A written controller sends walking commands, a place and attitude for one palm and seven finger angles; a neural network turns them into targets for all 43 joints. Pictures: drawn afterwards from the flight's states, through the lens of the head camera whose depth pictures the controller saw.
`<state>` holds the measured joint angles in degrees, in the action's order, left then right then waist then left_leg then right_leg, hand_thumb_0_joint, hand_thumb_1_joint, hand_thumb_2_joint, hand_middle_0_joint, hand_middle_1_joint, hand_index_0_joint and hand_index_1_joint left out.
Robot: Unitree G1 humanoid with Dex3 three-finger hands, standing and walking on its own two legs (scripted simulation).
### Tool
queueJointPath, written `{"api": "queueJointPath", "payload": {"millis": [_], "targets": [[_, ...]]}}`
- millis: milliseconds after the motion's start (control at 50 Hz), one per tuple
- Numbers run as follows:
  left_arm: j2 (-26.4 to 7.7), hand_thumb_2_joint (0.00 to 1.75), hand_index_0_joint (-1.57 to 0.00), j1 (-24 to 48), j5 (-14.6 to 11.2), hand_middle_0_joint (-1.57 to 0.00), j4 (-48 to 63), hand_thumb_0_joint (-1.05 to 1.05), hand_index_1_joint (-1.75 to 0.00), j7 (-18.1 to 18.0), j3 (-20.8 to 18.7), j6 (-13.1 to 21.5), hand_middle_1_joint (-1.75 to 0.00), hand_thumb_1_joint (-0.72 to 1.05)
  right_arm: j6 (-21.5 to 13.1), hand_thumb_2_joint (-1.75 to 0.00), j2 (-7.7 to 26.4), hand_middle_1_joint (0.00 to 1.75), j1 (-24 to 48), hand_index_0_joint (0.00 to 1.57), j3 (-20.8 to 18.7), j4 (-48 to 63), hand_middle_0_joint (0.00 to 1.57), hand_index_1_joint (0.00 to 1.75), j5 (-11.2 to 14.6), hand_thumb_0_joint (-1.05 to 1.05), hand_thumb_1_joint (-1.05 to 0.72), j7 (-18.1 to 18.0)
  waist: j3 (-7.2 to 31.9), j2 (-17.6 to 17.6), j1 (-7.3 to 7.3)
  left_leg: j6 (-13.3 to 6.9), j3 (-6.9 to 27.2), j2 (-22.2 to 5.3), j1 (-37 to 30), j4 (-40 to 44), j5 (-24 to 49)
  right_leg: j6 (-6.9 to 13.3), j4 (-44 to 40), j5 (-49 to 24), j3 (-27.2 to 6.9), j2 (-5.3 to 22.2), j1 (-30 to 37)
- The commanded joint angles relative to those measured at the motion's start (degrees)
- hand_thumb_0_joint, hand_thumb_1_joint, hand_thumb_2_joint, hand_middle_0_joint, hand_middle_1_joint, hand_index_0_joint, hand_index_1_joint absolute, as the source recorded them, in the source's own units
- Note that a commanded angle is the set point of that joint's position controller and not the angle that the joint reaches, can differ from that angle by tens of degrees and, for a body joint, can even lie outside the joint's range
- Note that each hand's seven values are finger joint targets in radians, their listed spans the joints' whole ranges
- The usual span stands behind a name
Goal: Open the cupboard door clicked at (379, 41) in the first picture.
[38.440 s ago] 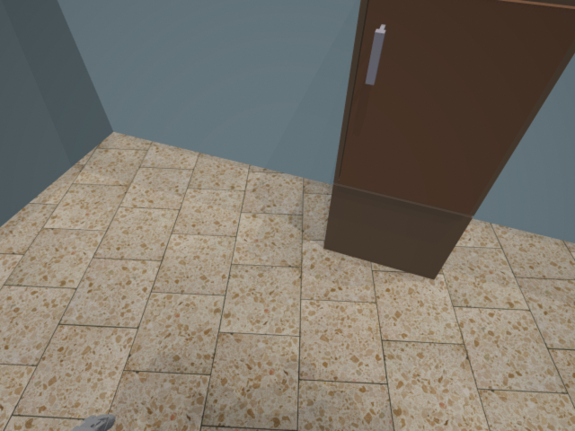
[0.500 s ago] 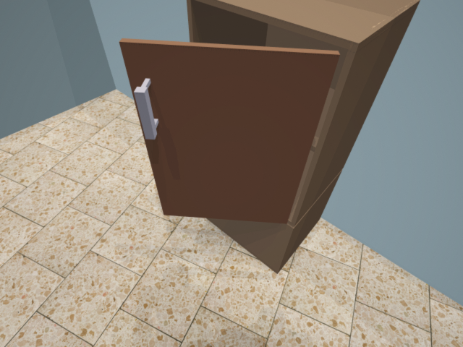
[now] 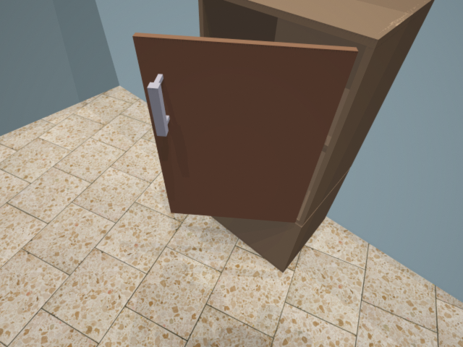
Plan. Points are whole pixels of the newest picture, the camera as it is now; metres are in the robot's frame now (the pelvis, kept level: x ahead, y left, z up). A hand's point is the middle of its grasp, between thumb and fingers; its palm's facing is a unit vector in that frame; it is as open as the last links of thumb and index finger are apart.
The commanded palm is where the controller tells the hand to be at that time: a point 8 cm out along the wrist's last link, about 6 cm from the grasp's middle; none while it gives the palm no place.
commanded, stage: look again from close up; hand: left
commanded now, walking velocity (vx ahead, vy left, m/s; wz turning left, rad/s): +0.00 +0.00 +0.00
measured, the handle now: (161, 105) +0.57 +0.19 +0.12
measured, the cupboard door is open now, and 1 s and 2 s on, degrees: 37 37 37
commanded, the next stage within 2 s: come to a stop and stand still in 0.30 s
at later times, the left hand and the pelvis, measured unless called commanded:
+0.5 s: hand out of the picture +0.02 +0.24 -0.16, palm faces -0.01 -0.97 -0.26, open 7.4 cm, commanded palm none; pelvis -0.02 +0.03 +0.01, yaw +0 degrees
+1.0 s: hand out of the picture -0.04 +0.19 -0.17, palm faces +0.02 -0.98 -0.18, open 7.4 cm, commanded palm none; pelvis -0.02 +0.03 +0.00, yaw +0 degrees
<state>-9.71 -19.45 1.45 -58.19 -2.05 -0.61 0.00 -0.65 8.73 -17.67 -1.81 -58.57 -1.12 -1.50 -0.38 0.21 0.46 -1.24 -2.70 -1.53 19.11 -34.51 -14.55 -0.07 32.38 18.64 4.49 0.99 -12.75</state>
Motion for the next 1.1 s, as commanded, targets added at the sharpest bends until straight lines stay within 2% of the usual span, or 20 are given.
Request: {"api": "queueJointPath", "payload": {"millis": [0, 60, 120, 240, 320, 340, 420, 500, 540, 560, 600, 620, 640, 660, 680, 720, 740, 820, 900, 1080], "targets": [[-7.44, 0.90, -0.20, -2.47, -0.10, -0.20, 3.95, 0.00, -0.30, -0.54, -1.86, 1.14, -0.30, 0.90, -1.67, -0.90, 9.31, 0.30, 0.11, 0.20, -1.56, 3.99, 0.20, 0.30, 0.16, 0.00, -0.90, -0.29, -1.19, 2.56, -1.05, -2.40, 7.61, -5.95, -2.26, 8.92, 13.56, 2.23, -4.87, -7.68, -4.33, 3.20, -1.19], [-8.31, 0.90, -0.20, -1.39, -0.05, -0.20, 4.37, 0.00, -0.30, -0.39, -1.82, 1.08, -0.30, 0.90, -1.66, -0.90, 10.14, 0.30, 2.35, 0.20, -1.45, 4.42, 0.20, 0.30, 0.10, 0.00, -0.90, -0.04, -1.57, 1.35, -1.21, -2.32, 7.35, -5.41, -2.31, 10.14, 11.13, 2.05, -6.08, -8.02, -5.07, 3.83, -0.33], [-9.86, 0.90, -0.20, 0.65, 0.03, -0.20, 5.16, 0.00, -0.30, -0.12, -1.97, 0.87, -0.30, 0.90, -1.33, -0.90, 11.69, 0.30, 3.98, 0.20, -1.64, 4.92, 0.20, 0.30, 0.05, 0.00, -0.90, 0.28, -2.92, 1.49, -0.86, -2.05, 8.40, -5.34, -1.26, 13.57, 2.03, 1.77, -7.18, -4.52, -5.08, 3.87, -1.11], [-11.53, 0.90, -0.20, 2.31, 0.17, -0.20, 5.32, 0.00, -0.30, 0.27, -1.74, 1.02, -0.30, 0.90, -1.31, -0.90, 13.20, 0.30, 6.27, 0.20, -1.49, 4.84, 0.20, 0.30, 0.04, 0.00, -0.90, 0.85, -0.91, 0.51, -0.81, -1.68, 8.39, -5.09, -3.29, 15.72, -0.64, 1.56, -9.39, -4.56, -5.38, 4.74, 0.14], [-12.46, 0.90, -0.20, 2.89, 0.15, -0.20, 4.61, 0.00, -0.30, 0.45, -1.52, 1.02, -0.30, 0.90, -1.16, -0.90, 14.71, 0.30, 7.41, 0.20, -1.43, 4.31, 0.20, 0.30, 0.12, 0.00, -0.90, 1.04, -1.20, 0.32, -0.52, -1.26, 8.52, -5.05, -4.04, 17.18, -2.81, 1.41, -10.47, -3.71, -5.74, 5.16, -0.38], [-11.95, 0.90, -0.20, 2.42, 0.16, -0.20, 4.41, 0.00, -0.30, 0.43, -1.36, 0.92, -0.30, 0.90, -1.15, -0.90, 13.92, 0.30, 6.98, 0.20, -1.18, 4.03, 0.20, 0.30, 0.16, 0.00, -0.90, 1.08, -0.33, 0.44, -0.61, -1.32, 8.47, -5.25, -4.48, 17.40, -2.34, 1.28, -10.51, -4.29, -5.37, 5.08, 0.41], [-11.92, 0.90, -0.20, 1.78, 0.11, -0.20, 2.87, 0.00, -0.30, 0.47, -0.90, 0.91, -0.30, 0.90, -1.01, -0.90, 14.34, 0.30, 7.37, 0.20, -1.00, 2.85, 0.20, 0.30, 0.30, 0.00, -0.90, 1.13, -1.22, 0.00, -0.54, -1.03, 8.58, -5.28, -4.95, 18.62, -3.34, 1.01, -11.52, -4.34, -5.47, 5.39, 0.16], [-10.13, 0.90, -0.20, 0.16, 0.08, -0.20, 0.96, 0.00, -0.30, 0.43, -0.24, 0.61, -0.30, 0.90, -0.73, -0.90, 13.16, 0.30, 6.18, 0.20, -0.50, 1.04, 0.20, 0.30, 0.39, 0.00, -0.90, 1.07, -2.94, 0.67, -0.48, -0.59, 8.99, -5.36, -3.95, 20.60, -6.46, 0.46, -12.17, -3.69, -5.06, 5.07, 0.45], [-9.77, 0.90, -0.20, -1.20, 0.07, -0.20, 0.06, 0.00, -0.30, 0.33, -0.11, 0.63, -0.30, 0.90, -0.69, -0.90, 12.42, 0.30, 5.59, 0.20, -0.35, 0.23, 0.20, 0.30, 0.51, 0.00, -0.90, 1.05, -1.93, 1.53, -0.71, -0.55, 8.73, -5.24, -4.81, 20.74, -5.62, 0.43, -12.37, -4.75, -4.84, 5.19, 1.41], [-9.40, 0.90, -0.20, -1.36, 0.07, -0.20, -0.31, 0.00, -0.30, 0.26, -0.04, 0.60, -0.30, 0.90, -0.64, -0.90, 12.22, 0.30, 5.40, 0.20, -0.29, -0.14, 0.20, 0.30, 0.57, 0.00, -0.90, 1.01, -2.87, 1.57, -0.69, -0.44, 8.62, -5.14, -4.27, 20.95, -6.01, 0.35, -12.56, -4.67, -4.92, 5.29, 1.17], [-8.75, 0.90, -0.20, -2.25, 0.00, -0.20, -1.09, 0.00, -0.30, 0.19, 0.13, 0.76, -0.30, 0.90, -0.58, -0.90, 11.50, 0.30, 4.78, 0.20, -0.26, -0.82, 0.20, 0.30, 0.67, 0.00, -0.90, 0.97, -2.82, 0.32, -0.59, -0.28, 7.93, -4.74, -5.08, 20.33, -4.34, 0.38, -13.24, -5.03, -5.28, 5.62, 0.84], [-7.24, 0.90, -0.20, -3.82, 0.61, -0.20, -2.08, 0.00, -0.30, -1.97, 1.10, 1.23, -0.30, 0.90, -0.64, -0.90, 10.97, 0.30, 6.00, 0.20, 0.63, 2.52, 0.20, 0.30, 0.72, 0.00, -0.90, 1.00, -6.55, -1.68, -1.32, 1.41, 2.89, -4.75, -2.81, 10.48, -0.31, 0.88, -12.69, -4.64, -5.46, 5.99, -2.03], [-8.22, 0.90, -0.20, -2.28, 0.30, -0.20, -1.88, 0.00, -0.30, -1.54, 0.88, 2.10, -0.30, 0.90, -0.72, -0.90, 9.35, 0.30, 5.54, 0.20, 1.24, 3.56, 0.20, 0.30, 0.59, 0.00, -0.90, 1.22, -5.48, -0.10, 0.18, 1.75, 4.47, -3.56, -3.82, 10.14, 0.76, 1.87, -13.73, -2.97, -6.15, 7.76, -3.68], [-8.49, 0.90, -0.20, -2.07, -0.06, -0.20, -0.51, 0.00, -0.30, -1.13, 0.80, 2.11, -0.30, 0.90, -1.11, -0.90, 7.98, 0.30, 1.24, 0.20, 1.28, 3.56, 0.20, 0.30, 0.03, 0.00, -0.90, 1.26, -0.58, 1.48, 0.98, 1.10, 6.48, -4.39, -5.12, 10.96, 0.34, 2.64, -10.33, 1.95, -6.36, 7.06, -2.44], [-8.06, 0.90, -0.20, -2.18, -0.16, -0.20, -0.27, 0.00, -0.30, -0.93, 0.64, 1.99, -0.30, 0.90, -1.20, -0.90, 9.04, 0.30, 1.05, 0.20, 1.00, 3.48, 0.20, 0.30, 0.01, 0.00, -0.90, 1.16, 1.25, 3.60, 0.67, 0.32, 7.71, -4.74, -4.80, 11.36, 1.70, 2.43, -8.63, 0.14, -5.45, 5.59, -1.19], [-7.45, 0.90, -0.20, -3.05, -0.26, -0.20, -0.19, 0.00, -0.30, -0.56, 0.42, 1.48, -0.30, 0.90, -0.80, -0.90, 9.37, 0.30, 1.20, 0.20, 0.58, 4.13, 0.20, 0.30, 0.28, 0.00, -0.90, 0.88, 0.36, 3.44, 0.23, -0.75, 9.23, -5.10, -2.02, 14.30, -4.98, 2.15, -7.40, 1.34, -4.17, 4.18, -0.54], [-7.13, 0.90, -0.20, -3.25, -0.06, -0.20, -0.14, 0.00, -0.30, -0.40, 0.40, 1.39, -0.30, 0.90, -0.82, -0.90, 9.24, 0.30, 1.61, 0.20, 0.58, 4.48, 0.20, 0.30, 0.25, 0.00, -0.90, 0.84, -1.13, 3.59, -0.25, -1.18, 9.68, -5.20, -0.06, 14.98, -5.03, 2.09, -7.00, -0.13, -3.74, 3.93, -0.13], [-5.29, 0.90, -0.20, -5.34, 0.02, -0.20, -0.22, 0.00, -0.30, -0.33, 0.26, 0.92, -0.30, 0.90, -0.45, -0.90, 8.46, 0.30, 0.88, 0.20, 0.08, 4.03, 0.20, 0.30, 0.34, 0.00, -0.90, 0.72, -4.16, 0.06, -0.64, -1.40, 9.72, -4.54, 2.96, 16.90, -11.97, 1.90, -7.22, 2.51, -4.19, 3.85, -1.92], [-4.95, 0.90, -0.20, -5.65, -0.03, -0.20, 0.05, 0.00, -0.30, -0.37, 0.06, 1.06, -0.30, 0.90, -0.45, -0.90, 7.29, 0.30, -0.46, 0.20, 0.06, 2.94, 0.20, 0.30, 0.31, 0.00, -0.90, 0.76, -4.82, -0.76, -0.30, -1.17, 8.61, -3.76, 1.43, 16.06, -10.16, 1.99, -8.81, 4.36, -5.52, 4.47, -4.59], [-4.65, 0.90, -0.20, -5.46, -0.15, -0.20, 0.01, 0.00, -0.30, -0.34, -0.06, 1.46, -0.30, 0.90, -1.01, -0.90, 6.15, 0.30, -1.19, 0.20, 0.32, 0.84, 0.20, 0.30, 0.48, 0.00, -0.90, 0.66, -4.05, -1.37, -0.41, -0.93, 6.82, -3.81, -0.54, 15.03, -4.63, 1.91, -10.60, 0.16, -6.31, 5.15, -3.60]]}}
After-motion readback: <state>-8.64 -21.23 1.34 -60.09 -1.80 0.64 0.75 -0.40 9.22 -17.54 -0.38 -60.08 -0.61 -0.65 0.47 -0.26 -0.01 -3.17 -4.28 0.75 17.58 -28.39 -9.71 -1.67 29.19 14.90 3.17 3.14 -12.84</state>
